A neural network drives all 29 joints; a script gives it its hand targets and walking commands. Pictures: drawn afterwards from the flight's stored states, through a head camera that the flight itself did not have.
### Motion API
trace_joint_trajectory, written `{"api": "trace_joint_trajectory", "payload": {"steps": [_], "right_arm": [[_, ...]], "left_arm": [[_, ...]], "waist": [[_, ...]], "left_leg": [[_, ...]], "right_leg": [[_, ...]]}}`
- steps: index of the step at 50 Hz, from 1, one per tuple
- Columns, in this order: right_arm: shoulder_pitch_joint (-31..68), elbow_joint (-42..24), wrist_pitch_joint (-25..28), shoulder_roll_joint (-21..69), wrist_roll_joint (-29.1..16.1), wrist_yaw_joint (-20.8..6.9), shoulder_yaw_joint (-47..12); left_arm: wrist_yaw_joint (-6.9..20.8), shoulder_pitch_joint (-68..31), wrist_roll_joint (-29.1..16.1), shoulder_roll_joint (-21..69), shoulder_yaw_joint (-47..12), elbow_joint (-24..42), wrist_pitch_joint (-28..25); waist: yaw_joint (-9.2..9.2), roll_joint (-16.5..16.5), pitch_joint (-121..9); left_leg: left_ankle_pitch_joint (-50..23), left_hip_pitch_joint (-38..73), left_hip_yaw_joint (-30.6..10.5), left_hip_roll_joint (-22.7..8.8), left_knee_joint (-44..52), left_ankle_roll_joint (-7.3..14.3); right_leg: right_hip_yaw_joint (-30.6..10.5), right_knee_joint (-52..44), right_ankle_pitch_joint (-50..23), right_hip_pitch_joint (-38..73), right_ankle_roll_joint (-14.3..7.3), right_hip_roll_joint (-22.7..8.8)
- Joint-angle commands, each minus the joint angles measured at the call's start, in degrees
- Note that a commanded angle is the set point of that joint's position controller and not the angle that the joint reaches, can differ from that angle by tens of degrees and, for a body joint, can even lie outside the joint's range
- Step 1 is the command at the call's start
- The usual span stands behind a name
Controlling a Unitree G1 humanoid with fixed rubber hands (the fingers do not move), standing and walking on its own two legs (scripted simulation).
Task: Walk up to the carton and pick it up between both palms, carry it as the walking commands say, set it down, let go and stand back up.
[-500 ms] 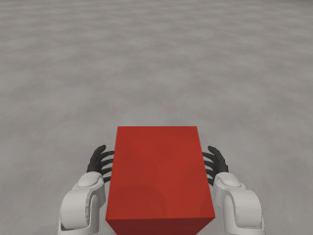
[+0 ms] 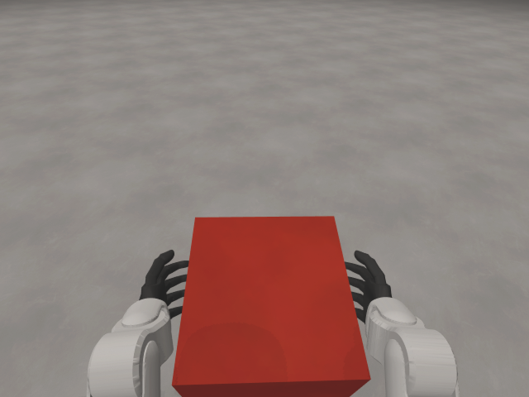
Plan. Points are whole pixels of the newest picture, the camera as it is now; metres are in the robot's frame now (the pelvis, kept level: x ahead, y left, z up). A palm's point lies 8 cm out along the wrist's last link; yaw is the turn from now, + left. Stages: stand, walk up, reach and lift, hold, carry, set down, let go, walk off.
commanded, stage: carry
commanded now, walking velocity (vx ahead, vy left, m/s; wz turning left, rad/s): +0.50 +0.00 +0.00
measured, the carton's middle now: (265, 322) +0.25 +0.00 +0.02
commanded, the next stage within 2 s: none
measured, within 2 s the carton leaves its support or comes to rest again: neither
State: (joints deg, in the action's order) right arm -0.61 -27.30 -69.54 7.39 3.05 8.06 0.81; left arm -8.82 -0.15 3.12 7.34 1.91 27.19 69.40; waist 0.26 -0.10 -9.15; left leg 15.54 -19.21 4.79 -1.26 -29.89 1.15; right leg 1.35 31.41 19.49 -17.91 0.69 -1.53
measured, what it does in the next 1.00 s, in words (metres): walks ahead: right foot, then left foot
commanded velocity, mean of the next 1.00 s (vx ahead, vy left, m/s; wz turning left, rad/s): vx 0.50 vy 0.00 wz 0.00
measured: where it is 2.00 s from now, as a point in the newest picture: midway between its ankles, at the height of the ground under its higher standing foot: (260, 223)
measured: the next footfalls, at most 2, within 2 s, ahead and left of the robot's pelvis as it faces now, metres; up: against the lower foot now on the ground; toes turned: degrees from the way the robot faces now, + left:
right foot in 0.38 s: +0.15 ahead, -0.10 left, +0.00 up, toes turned -9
left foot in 0.70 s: +0.51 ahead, +0.10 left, +0.00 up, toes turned +9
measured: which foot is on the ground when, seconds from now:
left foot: down 0.00-0.40, up 0.42-0.68, down 0.70-1.00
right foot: down 0.00-0.26, up 0.28-0.36, down 0.38-0.72, up 0.74-1.00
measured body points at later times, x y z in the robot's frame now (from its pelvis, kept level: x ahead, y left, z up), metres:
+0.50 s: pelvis +0.21 -0.01 +0.00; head +0.21 -0.01 +0.45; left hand +0.46 +0.13 +0.07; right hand +0.45 -0.16 +0.08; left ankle +0.10 +0.10 -0.66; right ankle +0.11 -0.09 -0.74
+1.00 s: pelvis +0.53 +0.03 +0.01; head +0.55 +0.04 +0.46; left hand +0.79 +0.16 +0.09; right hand +0.77 -0.13 +0.09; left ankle +0.47 +0.09 -0.74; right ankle +0.62 -0.13 -0.68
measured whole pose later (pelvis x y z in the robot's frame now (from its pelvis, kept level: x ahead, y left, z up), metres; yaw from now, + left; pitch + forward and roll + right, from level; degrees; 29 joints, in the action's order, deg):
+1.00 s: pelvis +0.53 +0.03 +0.01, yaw -3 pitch +3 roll -2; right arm -2.2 -31.3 -66.7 7.5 2.2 8.3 0.3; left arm -8.2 1.5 3.7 7.5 0.7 31.4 66.6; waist -1.5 0.1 -2.0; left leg 14.1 -4.8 11.8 -0.5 -15.0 3.7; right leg 5.6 44.6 8.8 -34.6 1.4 -5.9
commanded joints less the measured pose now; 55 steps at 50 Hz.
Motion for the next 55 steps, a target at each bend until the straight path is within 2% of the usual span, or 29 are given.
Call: {"api": "trace_joint_trajectory", "payload": {"steps": [1, 7, 8, 10, 12, 13, 14, 15, 16, 18, 19, 20, 21, 22, 24, 29, 31, 33, 34, 35, 36, 37, 38, 40, 41, 43, 47, 51, 55], "right_arm": [[25.0, -6.6, 0.9, 43.8, -15.1, -6.0, -32.7], [27.2, -7.3, 0.1, 44.2, -15.7, -5.9, -33.6], [27.3, -7.2, 0.0, 44.5, -16.0, -6.0, -33.7], [25.6, -6.5, 0.2, 45.2, -16.4, -6.1, -33.8], [22.9, -5.8, 0.4, 44.6, -16.1, -5.8, -33.2], [22.6, -6.1, 0.6, 44.5, -16.0, -5.6, -33.0], [23.0, -7.2, 0.9, 44.6, -15.9, -5.5, -33.3], [23.8, -8.7, 1.2, 45.1, -16.1, -5.4, -33.6], [24.1, -9.6, 1.5, 45.6, -16.2, -5.3, -34.0], [25.0, -11.3, 1.9, 46.2, -16.8, -5.6, -35.3], [25.8, -12.1, 2.0, 45.6, -17.0, -5.9, -35.6], [27.7, -13.9, 1.9, 44.8, -18.0, -6.5, -36.3], [28.3, -14.3, 1.7, 44.0, -18.8, -7.0, -37.0], [27.1, -12.4, 1.9, 45.0, -19.3, -7.1, -36.9], [24.4, -10.8, 2.5, 47.0, -18.8, -7.5, -36.8], [19.7, -10.7, 4.4, 47.3, -14.9, -5.8, -34.8], [18.6, -11.3, 4.4, 46.5, -14.3, -5.5, -34.4], [18.4, -11.8, 4.2, 46.2, -14.4, -5.5, -34.5], [18.2, -11.8, 4.0, 46.3, -14.7, -5.6, -34.9], [18.9, -12.2, 3.8, 46.0, -15.2, -5.8, -35.3], [19.3, -12.0, 3.6, 45.6, -15.3, -5.8, -35.0], [19.7, -10.7, 3.4, 45.8, -15.9, -5.9, -34.8], [22.7, -12.0, 3.0, 46.2, -16.8, -6.2, -35.2], [23.7, -11.2, 3.4, 49.0, -16.5, -6.7, -35.8], [24.0, -11.3, 3.7, 50.4, -16.7, -7.2, -36.6], [24.1, -10.6, 4.4, 50.9, -17.1, -7.9, -37.3], [23.7, -10.3, 4.8, 48.5, -17.9, -8.5, -37.7], [21.3, -10.6, 4.1, 45.1, -17.2, -8.2, -36.1], [20.0, -11.8, 3.0, 42.1, -15.8, -7.0, -34.6]], "left_arm": [[7.6, -25.4, -16.4, 45.2, -34.2, 6.2, -0.5], [7.3, -25.5, -16.1, 45.7, -33.5, 5.2, 0.0], [7.1, -25.7, -16.0, 45.9, -33.7, 5.5, -0.1], [6.9, -26.7, -16.1, 46.1, -34.6, 7.2, -0.2], [7.0, -25.5, -16.0, 45.6, -34.7, 7.8, 0.0], [7.1, -25.3, -16.1, 45.3, -34.7, 7.8, 0.2], [7.3, -25.0, -16.4, 45.6, -34.7, 7.5, 0.1], [7.5, -24.7, -16.9, 46.2, -34.3, 7.3, -0.1], [7.6, -23.8, -17.1, 47.0, -33.9, 7.1, -0.4], [7.6, -21.9, -17.0, 48.9, -34.1, 6.9, -1.0], [7.2, -20.4, -16.4, 49.2, -34.2, 6.7, -1.3], [6.5, -19.1, -15.2, 48.3, -33.4, 6.9, -1.8], [5.9, -19.0, -14.4, 47.6, -32.9, 6.9, -2.2], [5.9, -20.0, -14.8, 47.4, -33.1, 8.4, -2.4], [6.7, -21.9, -15.9, 48.4, -34.2, 10.5, -3.0], [8.3, -21.8, -19.0, 47.0, -37.3, 12.2, -3.3], [8.6, -20.6, -19.1, 45.8, -37.5, 12.7, -3.2], [8.7, -19.6, -19.0, 44.9, -37.5, 13.2, -3.0], [8.7, -19.8, -18.9, 44.5, -37.5, 13.6, -2.8], [8.6, -20.8, -18.5, 44.1, -37.4, 14.1, -2.6], [8.6, -21.9, -18.5, 43.8, -37.9, 14.9, -2.1], [8.6, -20.1, -18.4, 44.6, -38.5, 14.7, -2.1], [8.6, -19.2, -17.6, 45.5, -37.4, 12.0, -1.9], [9.0, -19.5, -18.0, 49.1, -37.5, 10.1, -2.3], [9.2, -19.7, -17.7, 50.4, -37.2, 9.7, -2.9], [9.1, -20.5, -16.7, 51.4, -37.4, 9.8, -4.0], [8.0, -20.1, -14.9, 50.7, -37.4, 9.6, -4.7], [7.1, -19.9, -15.0, 48.4, -38.0, 10.8, -3.8], [7.0, -21.2, -16.0, 45.9, -38.0, 11.9, -2.6]], "waist": [[-0.40, 2.6, -3.6], [-0.24, -8.6, -1.5], [-0.44, -8.1, -1.2], [-1.25, -2.4, -2.1], [-1.99, 9.9, -6.2], [-1.95, 13.2, -6.5], [-2.13, 13.1, -3.2], [-2.51, 9.6, -1.3], [-2.43, 7.0, -1.1], [-0.48, 5.0, -5.4], [1.32, 3.1, -10.5], [2.24, -8.6, -12.3], [1.83, -18.0, -8.2], [1.85, -8.6, -7.0], [1.75, -2.4, -4.5], [1.38, -7.2, -0.6], [0.85, -9.2, -1.5], [0.21, -10.7, -4.5], [-1.03, -8.9, -7.6], [-2.34, -5.7, -11.5], [-3.51, 4.3, -12.9], [-1.84, 15.6, -14.4], [-1.66, 8.4, -14.7], [-1.20, 0.1, -11.1], [-1.09, -0.5, -9.9], [-0.97, 2.6, -7.3], [-0.68, 6.4, -3.7], [-0.97, 8.0, -0.8], [-1.54, 9.3, 0.6]], "left_leg": [[20.4, 6.5, -10.6, -9.2, 10.3, 2.9], [9.1, -2.1, 0.0, -2.8, -1.6, -0.9], [7.4, -1.1, 0.8, -2.5, 0.9, -0.9], [4.6, 7.8, -1.8, -3.9, 4.5, 0.2], [-9.7, 24.1, -13.4, -10.9, 6.2, 4.9], [-16.9, 30.1, -19.5, -14.7, 8.4, 7.6], [-25.4, 33.0, -22.0, -17.4, 9.8, 9.6], [-30.0, 33.5, -20.9, -18.1, 9.8, 10.2], [-29.9, 33.1, -17.9, -17.5, 9.1, 9.5], [-32.0, 21.2, -5.4, -12.8, 2.0, 4.1], [-30.2, 7.5, 1.4, -9.5, -7.5, 0.4], [-14.9, -6.2, 6.5, -4.6, -24.2, -2.8], [12.5, -25.2, 3.4, 2.2, -33.2, -3.5], [14.3, -28.2, -1.9, -2.4, -37.6, -2.3], [9.5, -29.5, -2.1, -4.5, -33.5, -1.8], [-1.2, -18.5, 4.2, -1.6, -11.8, -2.1], [-6.9, -7.1, 9.4, 2.7, -3.6, -1.0], [-10.7, 3.4, 11.0, 4.5, -0.4, 0.4], [-13.1, 13.4, 12.8, 5.4, 4.0, 1.3], [-9.4, 26.4, 10.2, 3.0, 2.3, 2.7], [2.8, 33.3, -10.6, -8.9, 7.0, 7.4], [-4.7, 38.3, -36.5, -21.2, 15.5, 14.1], [-8.0, 35.3, -32.1, -22.6, 14.7, 15.1], [-18.3, 27.7, -22.8, -20.8, 14.6, 12.7], [-18.3, 24.8, -18.4, -19.3, 15.6, 11.1], [-14.3, 21.3, -12.8, -17.5, 18.7, 9.0], [-12.2, 20.3, -5.7, -14.8, 21.9, 7.7], [-21.4, 21.7, 0.3, -11.4, 20.9, 5.7], [-33.9, 23.9, 3.1, -11.1, 17.4, 4.5]], "right_leg": [[-1.4, -5.7, 10.2, -4.9, -1.2, -3.3], [-14.2, -16.6, 15.1, 5.3, -5.7, -11.9], [-13.0, -15.8, 11.5, 6.1, -5.7, -11.9], [-5.7, -6.9, -0.8, 2.7, -3.6, -8.5], [4.6, 9.6, -9.2, -9.2, 0.0, -2.6], [7.3, 14.9, -3.4, -16.8, 1.0, -0.9], [7.0, 14.7, 8.7, -24.0, 0.5, 0.4], [5.7, 12.2, 14.9, -25.6, -0.5, 0.1], [6.0, 7.4, 14.5, -23.7, -1.0, 0.1], [8.9, -5.3, -0.6, -1.7, -2.3, 2.8], [5.0, -10.0, -5.6, 19.1, -3.8, 0.4], [-16.0, -17.1, -0.1, 29.0, -8.6, -13.4], [-33.0, -18.6, -24.9, 37.9, -15.6, -23.0], [-27.6, -15.0, -34.3, 38.9, -16.0, -23.1], [-15.3, -15.2, -36.2, 38.6, -11.2, -19.0], [0.1, -17.4, -43.3, 30.6, -7.3, -13.2], [5.9, -15.1, -57.8, 25.3, -5.0, -10.8], [8.2, -7.7, -65.2, 23.3, -3.5, -10.8], [10.4, 0.5, -61.3, 19.7, -2.6, -9.5], [10.2, 10.1, -49.1, 9.6, -2.0, -8.0], [9.4, 26.9, -27.6, -3.6, 0.0, -3.5], [4.0, 41.5, 5.2, -16.6, 0.9, 4.7], [-2.9, 47.7, 4.6, -19.4, -0.3, -0.2], [-3.7, 43.7, 1.0, -19.2, -0.1, -4.3], [-3.5, 39.3, 0.0, -17.8, 0.1, -5.6], [-0.9, 29.9, -1.5, -16.0, -0.1, -5.6], [3.3, 16.3, -9.5, -17.4, 0.6, -5.1], [8.1, 4.8, -17.5, -16.5, 0.7, -2.5], [11.2, -2.1, -19.0, -12.2, -0.5, 0.2]]}}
